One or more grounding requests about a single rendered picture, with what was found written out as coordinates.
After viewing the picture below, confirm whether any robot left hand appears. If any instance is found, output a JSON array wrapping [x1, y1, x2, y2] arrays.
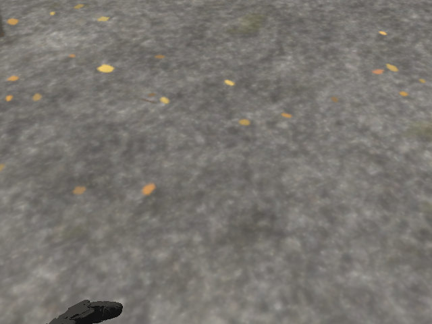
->
[[49, 300, 123, 324]]

